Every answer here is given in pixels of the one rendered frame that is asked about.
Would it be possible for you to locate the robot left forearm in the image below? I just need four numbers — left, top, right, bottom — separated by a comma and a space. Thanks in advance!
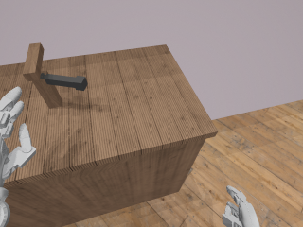
0, 187, 10, 227

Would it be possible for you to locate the robot right hand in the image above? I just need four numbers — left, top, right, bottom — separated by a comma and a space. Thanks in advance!
222, 185, 260, 227

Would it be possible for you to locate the robot left hand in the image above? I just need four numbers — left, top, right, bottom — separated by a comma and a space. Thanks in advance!
0, 86, 36, 187

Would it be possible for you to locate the counter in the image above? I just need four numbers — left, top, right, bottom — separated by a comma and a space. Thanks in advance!
0, 42, 218, 227

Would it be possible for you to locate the tap lever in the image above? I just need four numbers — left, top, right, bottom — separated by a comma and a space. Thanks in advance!
40, 73, 88, 91

